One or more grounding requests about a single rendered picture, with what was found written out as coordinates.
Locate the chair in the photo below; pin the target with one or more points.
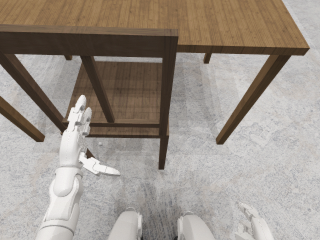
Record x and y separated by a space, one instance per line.
127 99

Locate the left robot thigh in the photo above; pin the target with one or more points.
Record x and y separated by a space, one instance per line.
128 226

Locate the right robot thigh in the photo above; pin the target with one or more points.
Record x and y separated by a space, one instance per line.
191 227

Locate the left robot forearm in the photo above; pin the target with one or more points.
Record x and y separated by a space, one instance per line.
61 218

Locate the robot thigh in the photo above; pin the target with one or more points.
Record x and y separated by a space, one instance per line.
128 226
191 227

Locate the table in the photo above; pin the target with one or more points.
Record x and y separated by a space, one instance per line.
252 27

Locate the robot left hand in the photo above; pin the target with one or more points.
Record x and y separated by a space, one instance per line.
73 142

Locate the robot right hand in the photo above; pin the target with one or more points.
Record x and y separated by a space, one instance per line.
257 230

